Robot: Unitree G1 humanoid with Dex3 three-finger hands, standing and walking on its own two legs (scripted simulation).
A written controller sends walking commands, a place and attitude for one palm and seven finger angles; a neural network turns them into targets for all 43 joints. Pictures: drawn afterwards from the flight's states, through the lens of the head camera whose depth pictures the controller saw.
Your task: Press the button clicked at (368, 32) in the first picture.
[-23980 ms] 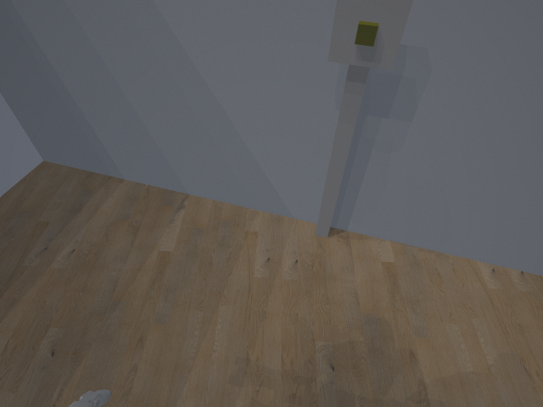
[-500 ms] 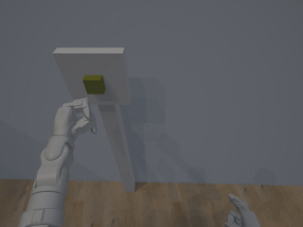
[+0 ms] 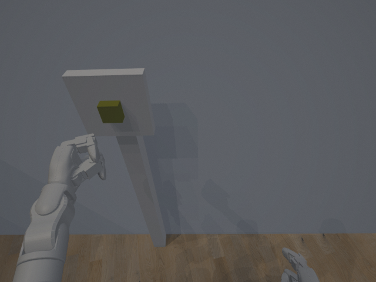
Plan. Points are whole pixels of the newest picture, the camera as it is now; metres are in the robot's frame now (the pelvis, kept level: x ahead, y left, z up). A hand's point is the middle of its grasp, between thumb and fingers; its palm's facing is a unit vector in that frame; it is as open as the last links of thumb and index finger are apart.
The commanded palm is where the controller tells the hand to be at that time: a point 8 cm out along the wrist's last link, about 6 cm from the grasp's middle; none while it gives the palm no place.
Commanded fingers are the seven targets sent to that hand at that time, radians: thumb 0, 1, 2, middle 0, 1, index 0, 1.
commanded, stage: draw the hand back to the body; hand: left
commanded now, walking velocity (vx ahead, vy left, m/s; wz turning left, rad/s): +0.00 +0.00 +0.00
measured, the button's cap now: (111, 111) +0.46 +0.21 +0.16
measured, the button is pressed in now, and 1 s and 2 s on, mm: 0 0 0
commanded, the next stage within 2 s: step back with the hand held close in 1.26 s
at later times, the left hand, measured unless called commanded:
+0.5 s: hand (67, 200) +0.23 +0.23 +0.14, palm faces +0.30 -0.92 -0.25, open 3.1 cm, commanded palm +0.19 +0.27 +0.16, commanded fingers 0.00 0.90 0.90 -1.30 -1.50 -1.30 -1.50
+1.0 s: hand (28, 213) +0.19 +0.26 +0.16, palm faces +0.40 -0.84 -0.38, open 3.1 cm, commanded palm +0.14 +0.30 +0.18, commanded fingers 0.00 0.90 0.90 -1.30 -1.50 -1.30 -1.50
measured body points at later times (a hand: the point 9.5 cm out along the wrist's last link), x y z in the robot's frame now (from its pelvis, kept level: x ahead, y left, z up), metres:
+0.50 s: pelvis -0.01 +0.00 +0.01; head -0.03 -0.02 +0.46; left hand +0.21 +0.27 +0.15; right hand +0.18 -0.21 -0.07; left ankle -0.01 +0.11 -0.74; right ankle -0.02 -0.09 -0.74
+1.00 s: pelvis +0.01 +0.02 +0.01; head -0.01 +0.00 +0.46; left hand +0.16 +0.30 +0.18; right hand +0.21 -0.20 -0.07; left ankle -0.01 +0.11 -0.74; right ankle -0.02 -0.09 -0.74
